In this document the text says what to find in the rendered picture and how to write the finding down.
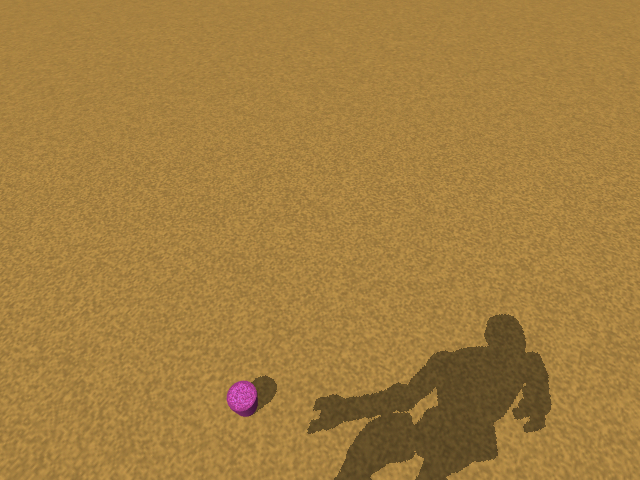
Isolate cup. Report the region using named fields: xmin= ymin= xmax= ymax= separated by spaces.
xmin=227 ymin=381 xmax=258 ymax=417

